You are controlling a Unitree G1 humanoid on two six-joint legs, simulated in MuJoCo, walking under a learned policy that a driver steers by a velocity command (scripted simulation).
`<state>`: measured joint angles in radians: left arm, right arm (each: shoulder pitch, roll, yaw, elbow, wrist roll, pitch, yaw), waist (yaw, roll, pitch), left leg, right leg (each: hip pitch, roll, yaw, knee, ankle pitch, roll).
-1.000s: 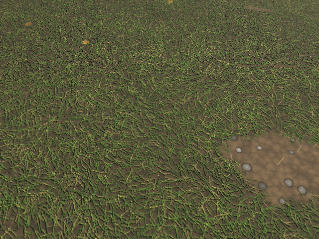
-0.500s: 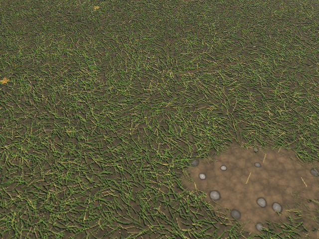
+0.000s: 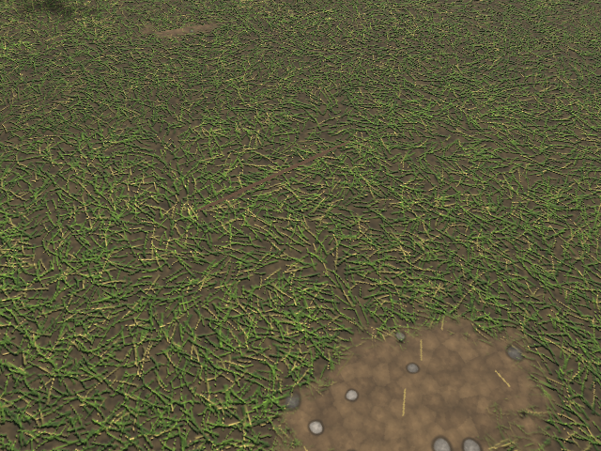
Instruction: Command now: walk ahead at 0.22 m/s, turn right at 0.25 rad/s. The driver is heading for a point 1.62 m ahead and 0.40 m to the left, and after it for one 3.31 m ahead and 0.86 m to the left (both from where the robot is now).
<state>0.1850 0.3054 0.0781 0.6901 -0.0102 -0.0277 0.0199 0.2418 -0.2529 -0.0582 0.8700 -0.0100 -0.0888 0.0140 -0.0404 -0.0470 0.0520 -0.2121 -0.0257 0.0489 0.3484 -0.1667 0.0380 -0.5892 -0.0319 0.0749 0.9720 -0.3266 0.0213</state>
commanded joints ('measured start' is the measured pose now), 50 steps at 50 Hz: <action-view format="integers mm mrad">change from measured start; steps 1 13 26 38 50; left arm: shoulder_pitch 43 10 -104 -55 -53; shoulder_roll -3 25 24 35 45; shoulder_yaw -12 -19 -13 -6 -11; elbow -51 -33 69 213 325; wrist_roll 5 30 25 13 10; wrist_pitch -1 15 22 27 40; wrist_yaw -8 -18 1 9 23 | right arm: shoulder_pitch -93 8 -81 -32 -15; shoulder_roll -165 -124 -119 -109 -94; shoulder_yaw -32 13 12 24 30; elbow -59 -8 42 103 141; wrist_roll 13 14 -11 5 5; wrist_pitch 0 50 82 73 77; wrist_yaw -12 -12 -37 -38 -37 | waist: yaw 49 52 45 27 35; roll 150 -121 129 50 56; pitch -148 -258 -23 -72 -48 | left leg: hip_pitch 53 -248 -163 -27 -14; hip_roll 230 81 115 84 72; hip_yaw -92 -85 -108 -75 -66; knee -86 470 11 66 40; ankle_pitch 692 -493 -229 48 66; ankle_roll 171 -89 -25 -21 -18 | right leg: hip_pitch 122 629 394 436 449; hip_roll -18 -276 8 -2 -3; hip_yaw -29 295 -19 -25 -32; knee -187 -562 -523 -498 -518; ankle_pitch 166 713 110 354 331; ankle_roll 10 -311 -40 -34 -22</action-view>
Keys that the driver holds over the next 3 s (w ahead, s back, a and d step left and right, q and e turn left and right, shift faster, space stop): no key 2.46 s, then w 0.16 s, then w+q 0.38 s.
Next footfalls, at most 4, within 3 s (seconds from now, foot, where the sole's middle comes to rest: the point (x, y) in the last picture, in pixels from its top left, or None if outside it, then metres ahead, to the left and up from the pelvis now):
0.18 right None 0.19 -0.14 -0.78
0.44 left None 0.14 0.12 -0.78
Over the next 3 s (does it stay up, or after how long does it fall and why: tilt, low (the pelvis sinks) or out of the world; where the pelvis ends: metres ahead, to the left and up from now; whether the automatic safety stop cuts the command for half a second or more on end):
stays up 0.29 -0.04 -0.01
